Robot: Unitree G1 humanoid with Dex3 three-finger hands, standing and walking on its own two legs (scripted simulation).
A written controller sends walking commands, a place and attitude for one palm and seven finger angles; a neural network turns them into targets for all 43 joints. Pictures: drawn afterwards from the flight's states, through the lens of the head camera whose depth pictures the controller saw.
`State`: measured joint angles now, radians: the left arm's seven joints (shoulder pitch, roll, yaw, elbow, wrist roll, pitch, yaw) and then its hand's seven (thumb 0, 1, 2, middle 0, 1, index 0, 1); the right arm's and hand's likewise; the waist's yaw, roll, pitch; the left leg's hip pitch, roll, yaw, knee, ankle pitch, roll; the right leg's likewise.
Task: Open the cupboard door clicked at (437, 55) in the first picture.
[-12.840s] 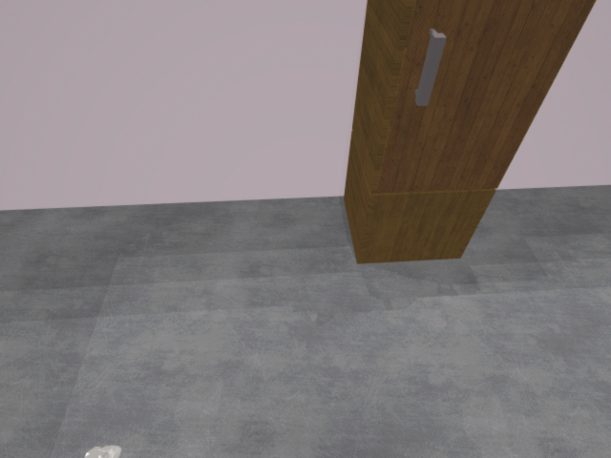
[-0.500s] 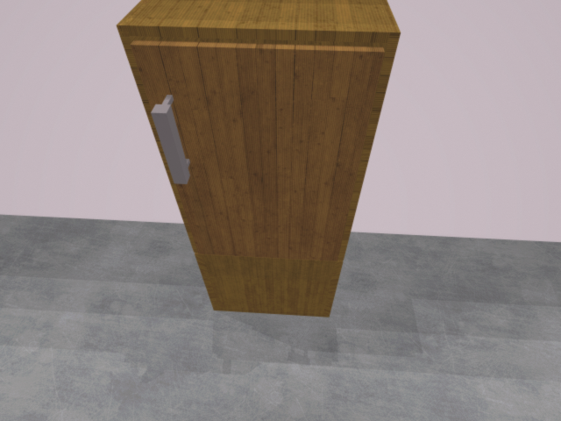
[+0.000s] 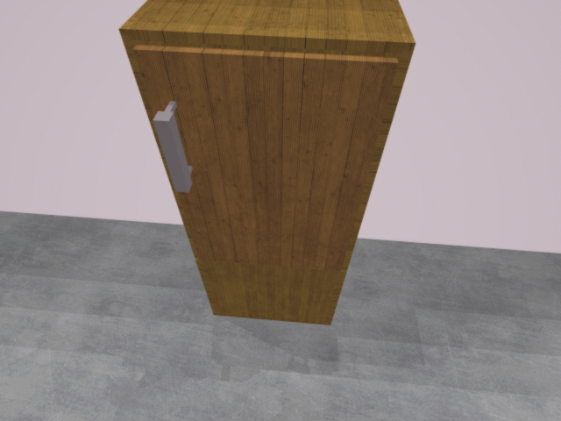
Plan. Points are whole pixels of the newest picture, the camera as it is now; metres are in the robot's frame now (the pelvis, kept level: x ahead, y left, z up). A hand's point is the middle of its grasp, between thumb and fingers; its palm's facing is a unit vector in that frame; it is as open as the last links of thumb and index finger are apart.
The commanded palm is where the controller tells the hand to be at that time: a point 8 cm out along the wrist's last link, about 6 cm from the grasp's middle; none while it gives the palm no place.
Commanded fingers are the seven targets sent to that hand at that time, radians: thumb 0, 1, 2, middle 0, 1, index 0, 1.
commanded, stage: come to a stop and stand still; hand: left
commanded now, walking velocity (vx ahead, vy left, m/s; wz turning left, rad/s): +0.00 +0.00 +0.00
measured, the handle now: (178, 148) +0.54 +0.23 +0.08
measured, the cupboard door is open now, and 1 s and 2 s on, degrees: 0 0 0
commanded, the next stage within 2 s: look again from close up in 0.32 s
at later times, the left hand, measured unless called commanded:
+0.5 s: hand out of the picture +0.02 +0.18 -0.17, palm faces +0.03 -0.98 -0.21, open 7.3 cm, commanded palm none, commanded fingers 0.00 0.90 0.90 -0.20 -0.30 -0.20 -0.30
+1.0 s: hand out of the picture +0.01 +0.17 -0.17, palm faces +0.03 -0.98 -0.20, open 7.3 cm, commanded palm +0.09 +0.22 -0.07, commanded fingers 0.00 0.88 0.89 -0.20 -0.31 -0.20 -0.31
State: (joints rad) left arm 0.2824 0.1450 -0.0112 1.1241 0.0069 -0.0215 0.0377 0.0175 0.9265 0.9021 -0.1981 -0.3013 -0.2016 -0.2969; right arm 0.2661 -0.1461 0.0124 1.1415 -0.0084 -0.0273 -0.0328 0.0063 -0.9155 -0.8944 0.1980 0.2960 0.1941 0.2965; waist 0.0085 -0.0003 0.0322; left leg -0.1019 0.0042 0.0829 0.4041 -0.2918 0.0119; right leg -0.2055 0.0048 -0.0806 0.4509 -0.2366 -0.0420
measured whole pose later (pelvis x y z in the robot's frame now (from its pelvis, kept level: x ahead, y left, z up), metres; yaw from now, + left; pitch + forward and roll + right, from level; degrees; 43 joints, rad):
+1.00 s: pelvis +0.00 +0.00 +0.00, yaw +0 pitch -1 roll +0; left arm 0.26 0.17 -0.01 1.12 0.01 -0.02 0.03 0.01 0.91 0.90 -0.20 -0.30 -0.20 -0.30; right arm 0.27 -0.15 0.01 1.16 -0.01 -0.03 -0.03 0.00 -0.91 -0.89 0.20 0.30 0.19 0.30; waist 0.01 -0.01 0.03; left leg -0.08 0.01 0.08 0.38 -0.28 0.00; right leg -0.18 0.01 -0.08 0.43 -0.23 -0.05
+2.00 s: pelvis -0.03 +0.02 -0.04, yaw +2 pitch +7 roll -2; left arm 0.23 0.31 0.28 0.10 -0.33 -0.27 -0.37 0.01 -0.06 0.49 -0.27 -0.92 -0.27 -0.92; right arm 0.30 -0.29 0.03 0.58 0.05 -0.27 -0.06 0.01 -0.90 -0.89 0.20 0.30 0.20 0.30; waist -0.01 0.02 -0.07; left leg -0.55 0.01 0.04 0.88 -0.46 0.04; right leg -0.59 -0.02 -0.11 0.82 -0.36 -0.02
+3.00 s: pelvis -0.02 +0.01 -0.02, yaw +1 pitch +3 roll -1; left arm -0.11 0.43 0.45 0.37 -0.34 -0.10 -0.52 -0.01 -0.50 0.30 -0.30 -1.20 -0.30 -1.20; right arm 0.28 -0.29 0.06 0.59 0.06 -0.22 -0.09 0.01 -0.90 -0.89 0.20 0.30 0.20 0.30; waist 0.02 0.03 -0.03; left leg -0.32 0.01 0.05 0.64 -0.37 0.03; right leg -0.37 0.00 -0.10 0.60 -0.27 -0.03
